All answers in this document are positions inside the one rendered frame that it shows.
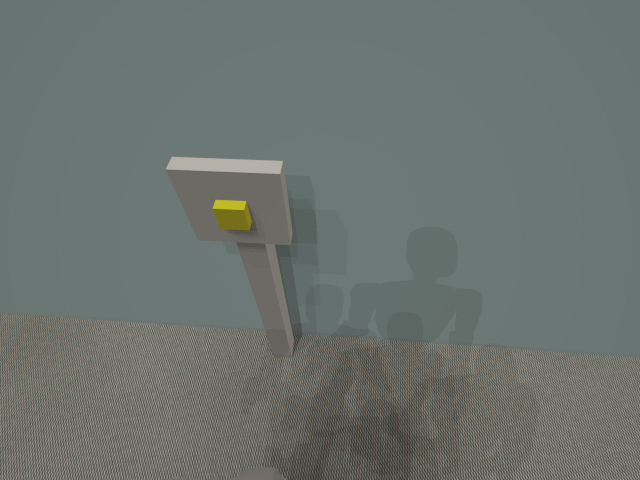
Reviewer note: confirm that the button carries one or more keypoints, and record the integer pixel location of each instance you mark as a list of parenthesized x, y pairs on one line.
[(232, 215)]

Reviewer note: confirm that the panel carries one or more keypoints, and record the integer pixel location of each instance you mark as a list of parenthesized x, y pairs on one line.
[(198, 182)]

